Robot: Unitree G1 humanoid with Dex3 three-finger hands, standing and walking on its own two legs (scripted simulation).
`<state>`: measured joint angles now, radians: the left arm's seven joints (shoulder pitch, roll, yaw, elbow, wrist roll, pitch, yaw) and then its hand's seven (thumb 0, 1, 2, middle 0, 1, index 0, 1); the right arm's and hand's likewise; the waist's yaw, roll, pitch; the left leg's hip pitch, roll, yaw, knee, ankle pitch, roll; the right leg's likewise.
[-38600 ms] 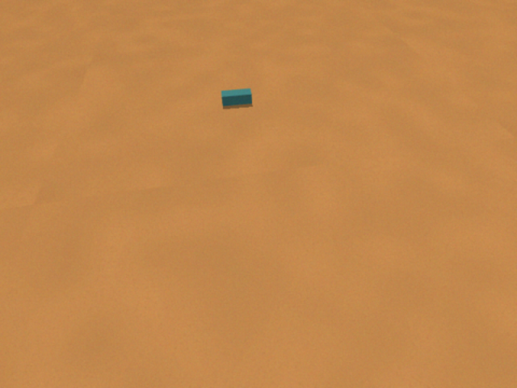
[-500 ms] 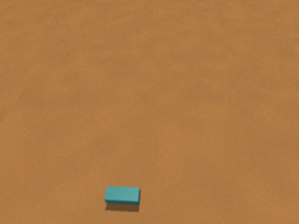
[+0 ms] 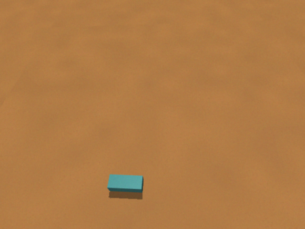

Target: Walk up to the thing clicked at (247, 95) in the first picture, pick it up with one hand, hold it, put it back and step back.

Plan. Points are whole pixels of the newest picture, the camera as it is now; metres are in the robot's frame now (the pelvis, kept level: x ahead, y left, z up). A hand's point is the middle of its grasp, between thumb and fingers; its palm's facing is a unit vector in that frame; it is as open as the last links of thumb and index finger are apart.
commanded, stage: step back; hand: left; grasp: from above
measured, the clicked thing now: (126, 183) +0.46 +0.22 -0.74
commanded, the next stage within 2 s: none
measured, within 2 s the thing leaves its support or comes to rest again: neither
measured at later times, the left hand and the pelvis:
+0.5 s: hand out of the picture +0.04 +0.29 -0.17, palm faces -0.13 -0.92 -0.38, open 7.4 cm; pelvis -0.09 +0.04 -0.01, yaw -6 degrees
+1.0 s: hand out of the picture -0.07 +0.31 -0.16, palm faces -0.04 -0.93 -0.37, open 7.4 cm; pelvis -0.22 +0.05 -0.01, yaw -2 degrees
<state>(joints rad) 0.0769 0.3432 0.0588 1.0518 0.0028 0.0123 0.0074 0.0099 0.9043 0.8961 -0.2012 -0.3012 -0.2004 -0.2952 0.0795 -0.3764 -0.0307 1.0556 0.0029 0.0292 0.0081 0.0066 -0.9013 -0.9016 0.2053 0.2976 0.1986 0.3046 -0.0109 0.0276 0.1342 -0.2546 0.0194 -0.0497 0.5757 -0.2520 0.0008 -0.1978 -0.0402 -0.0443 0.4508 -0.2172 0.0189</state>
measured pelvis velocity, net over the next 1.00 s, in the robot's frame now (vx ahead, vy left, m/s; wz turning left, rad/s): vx -0.22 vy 0.05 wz -0.04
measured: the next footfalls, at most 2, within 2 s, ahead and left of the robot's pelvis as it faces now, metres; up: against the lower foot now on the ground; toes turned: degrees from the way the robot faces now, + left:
right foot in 0.56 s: -0.09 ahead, -0.09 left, +0.00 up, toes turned -3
left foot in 0.88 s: -0.16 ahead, +0.15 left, +0.00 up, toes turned -5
